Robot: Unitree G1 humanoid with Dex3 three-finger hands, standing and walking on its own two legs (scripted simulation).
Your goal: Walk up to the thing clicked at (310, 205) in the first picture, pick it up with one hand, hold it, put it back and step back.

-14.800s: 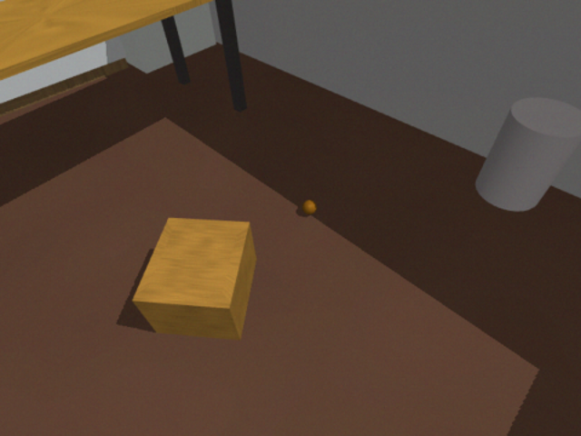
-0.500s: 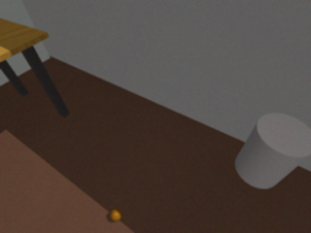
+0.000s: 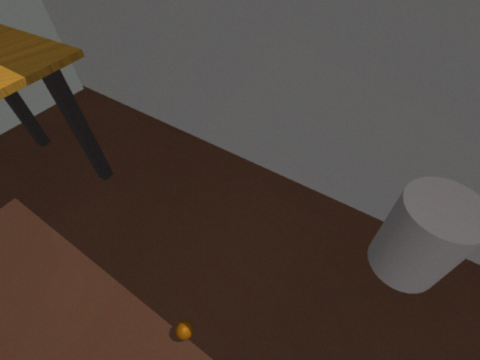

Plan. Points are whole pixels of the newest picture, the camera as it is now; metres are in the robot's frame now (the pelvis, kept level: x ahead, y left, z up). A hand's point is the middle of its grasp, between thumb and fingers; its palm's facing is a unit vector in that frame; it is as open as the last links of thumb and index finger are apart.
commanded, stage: stand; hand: left
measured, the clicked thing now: (184, 330) +0.37 +0.27 -0.75
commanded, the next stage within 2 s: walk up in 1.08 s
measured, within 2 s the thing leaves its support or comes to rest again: neither
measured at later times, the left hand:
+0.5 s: hand out of the picture +0.06 +0.25 -0.16, palm faces -0.03 -0.94 -0.34, open 7.3 cm
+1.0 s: hand out of the picture +0.09 +0.25 -0.16, palm faces -0.02 -0.94 -0.34, open 7.3 cm
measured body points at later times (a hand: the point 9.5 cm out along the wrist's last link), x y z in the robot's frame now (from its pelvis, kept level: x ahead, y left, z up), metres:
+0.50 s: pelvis +0.00 +0.00 +0.00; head +0.02 +0.00 +0.45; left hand +0.06 +0.30 -0.14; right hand +0.08 -0.30 -0.13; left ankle +0.05 +0.12 -0.75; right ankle -0.05 -0.13 -0.75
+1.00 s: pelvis +0.01 +0.00 +0.00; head +0.03 +0.00 +0.45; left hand +0.09 +0.30 -0.14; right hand +0.10 -0.30 -0.13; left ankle +0.05 +0.12 -0.75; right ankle -0.05 -0.13 -0.75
